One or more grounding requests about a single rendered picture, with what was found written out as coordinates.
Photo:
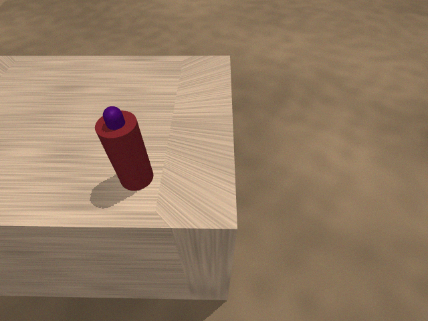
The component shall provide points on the bottle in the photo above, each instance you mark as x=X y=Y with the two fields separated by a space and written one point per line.
x=121 y=138

